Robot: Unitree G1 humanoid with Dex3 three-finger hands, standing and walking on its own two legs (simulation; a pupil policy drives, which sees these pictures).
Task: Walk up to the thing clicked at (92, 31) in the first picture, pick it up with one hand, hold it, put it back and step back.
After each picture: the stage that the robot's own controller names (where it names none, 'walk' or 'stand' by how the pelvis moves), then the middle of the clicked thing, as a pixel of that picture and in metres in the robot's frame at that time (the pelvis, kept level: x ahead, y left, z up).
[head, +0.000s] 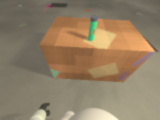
stand; (92, 29) +0.85 +0.05 +0.09
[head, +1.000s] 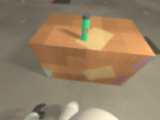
rise first; (85, 28) +0.76 +0.15 +0.11
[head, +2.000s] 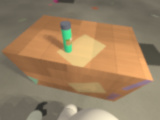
stand; (67, 38) +0.55 +0.25 +0.12
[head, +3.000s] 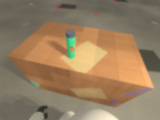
stand; (70, 45) +0.54 +0.21 +0.09
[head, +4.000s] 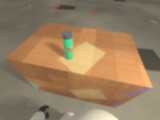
stand; (68, 47) +0.53 +0.22 +0.09
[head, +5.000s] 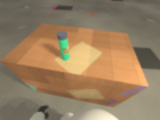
stand; (64, 47) +0.51 +0.25 +0.09
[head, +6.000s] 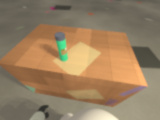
stand; (62, 48) +0.50 +0.27 +0.09
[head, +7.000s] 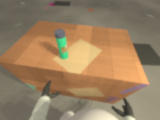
rise first; (62, 46) +0.50 +0.27 +0.09
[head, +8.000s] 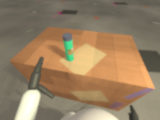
go down; (68, 48) +0.51 +0.25 +0.09
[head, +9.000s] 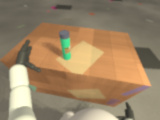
go down; (65, 46) +0.52 +0.23 +0.09
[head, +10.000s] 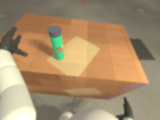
go down; (57, 45) +0.47 +0.24 +0.11
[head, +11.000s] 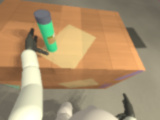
close in; (48, 35) +0.50 +0.25 +0.14
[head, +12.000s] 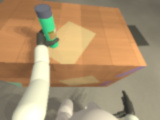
close; (49, 30) +0.53 +0.24 +0.15
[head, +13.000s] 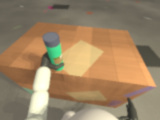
lift; (55, 55) +0.34 +0.23 +0.19
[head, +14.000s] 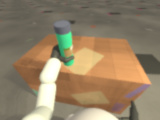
hold; (65, 47) +0.32 +0.17 +0.29
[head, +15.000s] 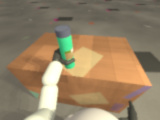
hold; (66, 50) +0.34 +0.16 +0.25
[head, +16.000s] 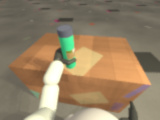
crouch; (68, 50) +0.34 +0.15 +0.26
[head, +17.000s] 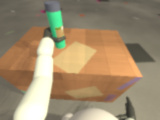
crouch; (56, 28) +0.47 +0.21 +0.29
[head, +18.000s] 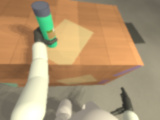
lower; (47, 29) +0.53 +0.23 +0.15
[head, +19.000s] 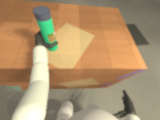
lower; (48, 33) +0.51 +0.24 +0.15
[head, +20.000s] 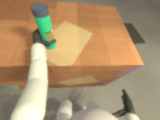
lower; (46, 30) +0.52 +0.24 +0.15
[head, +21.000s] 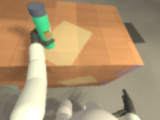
lower; (44, 30) +0.52 +0.25 +0.15
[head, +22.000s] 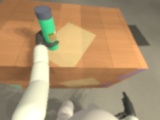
loosen; (49, 32) +0.51 +0.24 +0.15
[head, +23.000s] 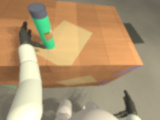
withdraw; (44, 31) +0.51 +0.24 +0.15
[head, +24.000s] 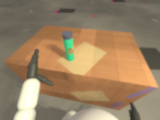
sink last; (69, 47) +0.50 +0.23 +0.12
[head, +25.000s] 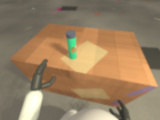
stand; (72, 46) +0.52 +0.23 +0.10
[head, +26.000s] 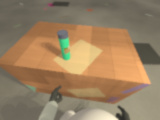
stand; (64, 46) +0.50 +0.24 +0.09
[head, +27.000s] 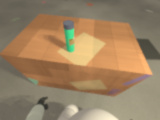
walk; (69, 38) +0.56 +0.21 +0.11
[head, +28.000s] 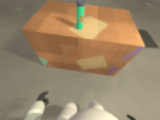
walk; (80, 16) +0.86 +0.18 +0.11
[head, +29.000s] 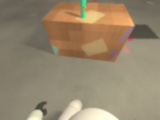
walk; (82, 7) +1.23 +0.25 +0.11
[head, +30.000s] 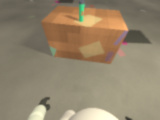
stand; (81, 11) +1.26 +0.24 +0.10
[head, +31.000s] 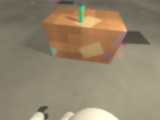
stand; (81, 13) +1.28 +0.24 +0.09
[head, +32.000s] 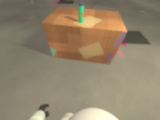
stand; (81, 13) +1.26 +0.24 +0.09
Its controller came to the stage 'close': yes
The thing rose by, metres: 0.21
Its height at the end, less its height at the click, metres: +0.00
